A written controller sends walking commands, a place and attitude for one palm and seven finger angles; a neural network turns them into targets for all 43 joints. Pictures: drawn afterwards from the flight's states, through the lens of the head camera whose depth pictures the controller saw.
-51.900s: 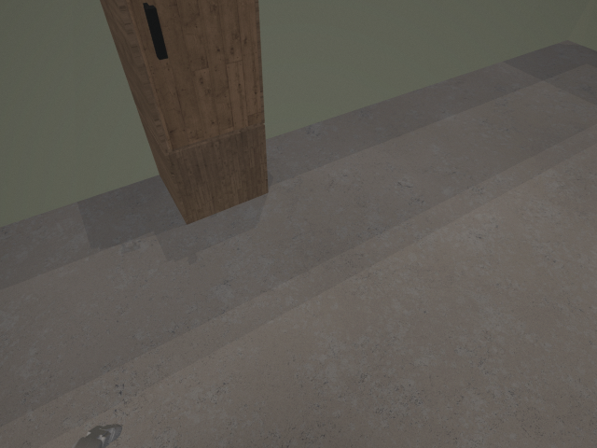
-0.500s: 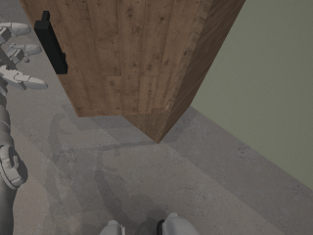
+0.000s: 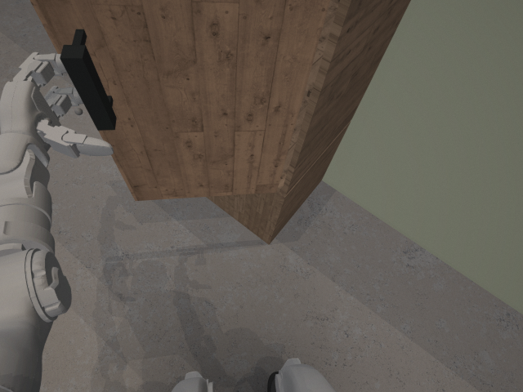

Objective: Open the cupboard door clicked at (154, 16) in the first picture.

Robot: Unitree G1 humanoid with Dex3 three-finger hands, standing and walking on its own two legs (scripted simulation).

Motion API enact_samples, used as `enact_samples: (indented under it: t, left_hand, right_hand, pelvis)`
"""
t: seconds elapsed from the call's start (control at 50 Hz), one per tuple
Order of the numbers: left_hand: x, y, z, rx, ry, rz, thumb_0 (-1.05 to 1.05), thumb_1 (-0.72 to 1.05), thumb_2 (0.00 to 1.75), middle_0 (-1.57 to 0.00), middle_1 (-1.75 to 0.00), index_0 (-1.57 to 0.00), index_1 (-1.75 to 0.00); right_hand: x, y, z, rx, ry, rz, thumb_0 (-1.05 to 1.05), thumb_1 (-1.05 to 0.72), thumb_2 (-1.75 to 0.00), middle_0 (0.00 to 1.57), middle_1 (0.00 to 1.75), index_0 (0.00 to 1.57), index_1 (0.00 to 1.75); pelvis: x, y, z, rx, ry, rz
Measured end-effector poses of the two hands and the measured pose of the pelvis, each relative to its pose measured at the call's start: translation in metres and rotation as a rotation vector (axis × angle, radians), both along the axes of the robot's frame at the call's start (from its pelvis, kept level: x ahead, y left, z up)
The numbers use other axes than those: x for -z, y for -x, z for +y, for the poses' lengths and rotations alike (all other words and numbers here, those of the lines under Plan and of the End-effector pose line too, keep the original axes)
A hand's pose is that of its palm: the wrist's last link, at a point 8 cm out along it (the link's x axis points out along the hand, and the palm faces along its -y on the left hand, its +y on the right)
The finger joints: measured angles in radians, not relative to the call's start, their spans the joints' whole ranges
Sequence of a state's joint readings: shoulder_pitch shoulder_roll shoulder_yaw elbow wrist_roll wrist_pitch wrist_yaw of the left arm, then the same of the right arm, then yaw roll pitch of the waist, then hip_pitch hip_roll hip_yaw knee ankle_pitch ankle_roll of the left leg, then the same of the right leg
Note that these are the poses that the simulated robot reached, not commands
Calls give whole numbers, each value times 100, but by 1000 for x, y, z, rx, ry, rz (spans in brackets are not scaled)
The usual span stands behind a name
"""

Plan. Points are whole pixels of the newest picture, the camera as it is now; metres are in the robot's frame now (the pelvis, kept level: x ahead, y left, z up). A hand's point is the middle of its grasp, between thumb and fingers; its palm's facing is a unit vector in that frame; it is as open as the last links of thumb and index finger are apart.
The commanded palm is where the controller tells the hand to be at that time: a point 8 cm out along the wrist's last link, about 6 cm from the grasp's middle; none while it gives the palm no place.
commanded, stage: slide the fingers in behind the handle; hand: left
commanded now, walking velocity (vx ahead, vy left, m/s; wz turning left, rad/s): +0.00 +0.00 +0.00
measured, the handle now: (94, 82) +0.55 +0.21 +0.11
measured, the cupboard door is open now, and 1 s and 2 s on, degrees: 45 45 54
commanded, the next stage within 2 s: close the thumb around the handle in 0.70 s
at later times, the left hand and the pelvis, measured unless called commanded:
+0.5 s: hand (98, 109) +0.50 +0.20 +0.11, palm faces +0.04 -1.00 -0.01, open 14.0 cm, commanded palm +0.48 +0.25 +0.10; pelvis -0.01 -0.01 +0.00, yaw +0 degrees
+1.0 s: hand (95, 108) +0.50 +0.20 +0.11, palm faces +0.04 -1.00 +0.00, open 12.9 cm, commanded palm +0.48 +0.25 +0.10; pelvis -0.01 -0.01 +0.00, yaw +0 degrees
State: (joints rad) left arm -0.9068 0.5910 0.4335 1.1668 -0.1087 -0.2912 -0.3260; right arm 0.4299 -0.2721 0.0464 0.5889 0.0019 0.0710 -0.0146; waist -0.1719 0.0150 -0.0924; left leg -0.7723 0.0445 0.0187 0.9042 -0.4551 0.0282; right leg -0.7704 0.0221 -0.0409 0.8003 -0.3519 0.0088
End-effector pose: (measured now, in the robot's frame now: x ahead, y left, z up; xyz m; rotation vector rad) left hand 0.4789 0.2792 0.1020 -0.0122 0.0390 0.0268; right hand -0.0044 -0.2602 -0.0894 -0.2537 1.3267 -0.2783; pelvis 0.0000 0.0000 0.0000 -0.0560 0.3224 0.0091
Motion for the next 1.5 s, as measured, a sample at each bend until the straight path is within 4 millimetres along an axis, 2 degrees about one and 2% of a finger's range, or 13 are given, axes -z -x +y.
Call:
enact_samples:
  t: [0.22, 0.4, 0.74, 0.9, 1.06, 1.34, 1.5]
  left_hand:
    - [-5, 1, -13, 2, -19, -18, -1, -50, 30, -30, -120, -30, -120]
    - [-3, -1, -28, -5, -3, -6, -1, -50, 30, -30, -120, -30, -120]
    - [-7, 1, -24, -12, -23, -20, -1, -50, 30, -30, -120, -30, -120]
    - [-2, -1, -23, -9, -17, -6, -1, -47, 32, -30, -120, -30, -120]
    - [-5, 0, -23, -9, -7, -26, -1, -20, 43, -32, -123, -32, -123]
    - [-8, 6, -28, -17, -9, -27, 0, 53, 75, -36, -130, -37, -131]
    - [-8, 7, -35, -9, -20, -28, 0, 63, 80, -31, -131, -32, -131]
  right_hand:
    - [2, 11, -4, 4, -5, 13, 0, -91, -90, 20, 30, 20, 30]
    - [2, 11, -8, 4, -4, -6, 0, -91, -90, 20, 30, 20, 30]
    - [2, 14, -12, 3, -2, -3, 0, -91, -90, 20, 30, 20, 30]
    - [1, 14, -11, 4, 4, 0, 0, -91, -90, 20, 30, 20, 30]
    - [2, 10, -7, 7, -7, -2, 0, -91, -90, 20, 30, 20, 30]
    - [6, 0, -2, -10, -27, -32, 0, -91, -90, 20, 30, 20, 30]
    - [7, 2, -6, -14, -25, -33, 0, -91, -90, 20, 30, 20, 30]
  pelvis:
    - [0, 5, -5, -3, -5, -5]
    - [0, 7, -8, -2, -10, -8]
    - [0, 9, -10, -1, -12, -6]
    - [0, 7, -8, 0, -10, -1]
    - [0, 4, -6, 2, -9, -6]
    - [-1, 5, -5, -2, -11, -20]
    - [0, 9, -7, -4, -14, -20]
